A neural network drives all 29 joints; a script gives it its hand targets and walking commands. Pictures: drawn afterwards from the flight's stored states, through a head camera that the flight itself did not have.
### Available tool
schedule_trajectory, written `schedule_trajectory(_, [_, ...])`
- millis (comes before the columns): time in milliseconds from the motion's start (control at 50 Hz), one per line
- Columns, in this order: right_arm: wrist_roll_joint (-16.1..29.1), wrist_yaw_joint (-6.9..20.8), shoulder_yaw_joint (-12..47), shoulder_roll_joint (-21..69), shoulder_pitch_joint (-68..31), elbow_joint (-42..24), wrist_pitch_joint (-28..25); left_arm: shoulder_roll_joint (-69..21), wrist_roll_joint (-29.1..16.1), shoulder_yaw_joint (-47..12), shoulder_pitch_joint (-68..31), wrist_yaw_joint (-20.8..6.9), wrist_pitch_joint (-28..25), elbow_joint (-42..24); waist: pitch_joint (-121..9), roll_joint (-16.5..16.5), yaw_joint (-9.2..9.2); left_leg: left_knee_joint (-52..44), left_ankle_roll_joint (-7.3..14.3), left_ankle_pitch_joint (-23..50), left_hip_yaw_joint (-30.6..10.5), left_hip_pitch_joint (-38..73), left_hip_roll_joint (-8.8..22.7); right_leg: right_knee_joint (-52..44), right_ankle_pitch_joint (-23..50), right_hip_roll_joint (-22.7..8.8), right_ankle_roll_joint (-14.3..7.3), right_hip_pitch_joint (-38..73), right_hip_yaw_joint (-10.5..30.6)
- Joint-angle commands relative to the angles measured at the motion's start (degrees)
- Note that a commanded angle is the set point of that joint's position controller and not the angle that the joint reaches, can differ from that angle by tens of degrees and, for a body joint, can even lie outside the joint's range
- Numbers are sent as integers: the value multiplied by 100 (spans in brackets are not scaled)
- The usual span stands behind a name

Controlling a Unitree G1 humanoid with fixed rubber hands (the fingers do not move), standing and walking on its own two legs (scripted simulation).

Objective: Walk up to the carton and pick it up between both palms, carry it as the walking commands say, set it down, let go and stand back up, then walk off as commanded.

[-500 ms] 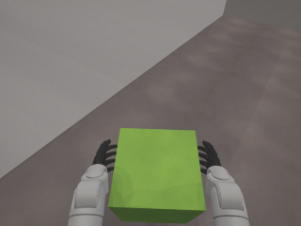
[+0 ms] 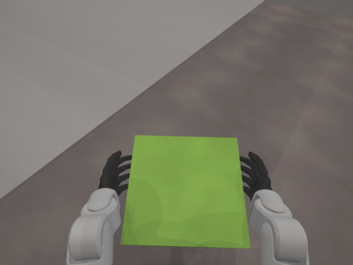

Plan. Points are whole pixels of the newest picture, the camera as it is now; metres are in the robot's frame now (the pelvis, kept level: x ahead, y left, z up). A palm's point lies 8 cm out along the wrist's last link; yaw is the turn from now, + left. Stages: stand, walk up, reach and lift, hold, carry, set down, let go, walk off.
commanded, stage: carry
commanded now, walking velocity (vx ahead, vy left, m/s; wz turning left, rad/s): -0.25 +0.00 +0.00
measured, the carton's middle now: (183, 198) +0.28 +0.00 +0.00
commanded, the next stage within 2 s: none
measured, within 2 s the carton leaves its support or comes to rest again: neither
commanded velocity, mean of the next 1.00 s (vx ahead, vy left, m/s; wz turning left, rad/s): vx -0.25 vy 0.00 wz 0.00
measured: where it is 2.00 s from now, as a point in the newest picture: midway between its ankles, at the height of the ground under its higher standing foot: outside the picture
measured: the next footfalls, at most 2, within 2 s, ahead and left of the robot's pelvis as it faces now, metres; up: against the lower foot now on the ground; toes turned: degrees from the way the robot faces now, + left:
left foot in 0.80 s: -0.28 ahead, +0.11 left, +0.00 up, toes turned +10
right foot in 1.08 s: -0.26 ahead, -0.15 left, +0.00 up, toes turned -3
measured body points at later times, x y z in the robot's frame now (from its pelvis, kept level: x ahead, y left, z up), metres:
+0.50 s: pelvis -0.12 +0.00 -0.01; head -0.14 -0.02 +0.44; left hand +0.12 +0.16 +0.08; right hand +0.13 -0.15 +0.07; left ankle +0.02 +0.12 -0.72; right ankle -0.03 -0.06 -0.73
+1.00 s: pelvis -0.27 -0.01 +0.01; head -0.28 -0.02 +0.46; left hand -0.05 +0.17 +0.09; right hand -0.02 -0.14 +0.09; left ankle -0.32 +0.10 -0.73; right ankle -0.25 -0.13 -0.67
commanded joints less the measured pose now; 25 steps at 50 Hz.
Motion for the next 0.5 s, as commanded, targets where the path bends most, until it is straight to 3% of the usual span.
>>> schedule_trajectory(0, [1644,690,3800,4330,-1516,-1218,695,-4171,-1555,-3643,-1461,-602,657,-1186,-1871,-256,52,308,36,1769,-425,117,498,169,5616,-1414,28,1333,1054])
schedule_trajectory(40, [1652,650,3778,4324,-1418,-1317,981,-4107,-1585,-3663,-1433,-563,927,-1370,-1699,-317,44,364,20,1195,-411,-41,453,119,5379,-1491,-76,1140,1127])
schedule_trajectory(80, [1656,640,3749,4354,-1444,-1387,1168,-4119,-1613,-3690,-1526,-545,1114,-1479,-1516,-283,33,321,32,1043,-435,-4,466,29,4575,-1517,-144,770,1157])
schedule_trajectory(160, [1688,664,3695,4561,-1705,-1576,1350,-4331,-1654,-3766,-1853,-540,1323,-1580,-1132,-27,14,-153,128,570,-716,130,609,-363,1239,-1388,-14,-175,1218])
schedule_trajectory(200, [1689,674,3669,4628,-1848,-1638,1395,-4456,-1669,-3771,-1981,-541,1387,-1572,-931,279,15,-742,203,170,-1111,96,842,-465,-452,-1155,114,-564,1119])
schedule_trajectory(220, [1691,673,3665,4663,-1892,-1664,1413,-4510,-1686,-3772,-2030,-537,1412,-1574,-870,399,13,-1035,246,-206,-1301,76,958,-416,-838,-1046,175,-689,1030])
schedule_trajectory(260, [1675,657,3650,4688,-1907,-1649,1453,-4557,-1713,-3765,-2027,-530,1459,-1551,-950,609,27,-1548,328,-890,-1635,-58,1201,48,-955,-850,260,-616,789])
schedule_trajectory(300, [1656,635,3629,4666,-1876,-1604,1490,-4544,-1738,-3754,-1936,-526,1491,-1517,-1199,705,62,-1884,351,-1061,-1775,-196,1368,693,-752,-667,316,-296,544])
schedule_trajectory(360, [1577,607,3534,4573,-1780,-1442,1552,-4428,-1747,-3707,-1853,-539,1555,-1430,-1320,730,80,-2048,346,-1219,-1670,-658,1447,1250,-605,-540,339,114,364])
schedule_trajectory(420, [1521,574,3491,4487,-1801,-1337,1610,-4358,-1743,-3614,-1841,-565,1612,-1320,-1129,668,106,-1862,88,-1677,-1416,-1268,1239,871,-649,-551,265,402,422])
schedule_trajectory(440, [1527,566,3492,4471,-1871,-1325,1626,-4328,-1727,-3554,-1821,-577,1619,-1262,-1055,321,147,-1385,-14,-1957,-1214,-1574,1031,411,-969,-771,177,442,816])
schedule_trajectory(460, [1551,567,3506,4517,-1963,-1330,1626,-4286,-1711,-3493,-1891,-587,1616,-1260,-934,-596,204,-6,-139,-2038,-715,-1776,393,-811,-1785,-1501,-149,92,1891])
schedule_trajectory(480, [1563,563,3542,4565,-2079,-1347,1599,-4283,-1694,-3439,-1983,-605,1601,-1216,-782,-2055,168,2669,-273,-1796,-41,-1281,-423,-2784,-2099,-2769,-598,-1068,3353])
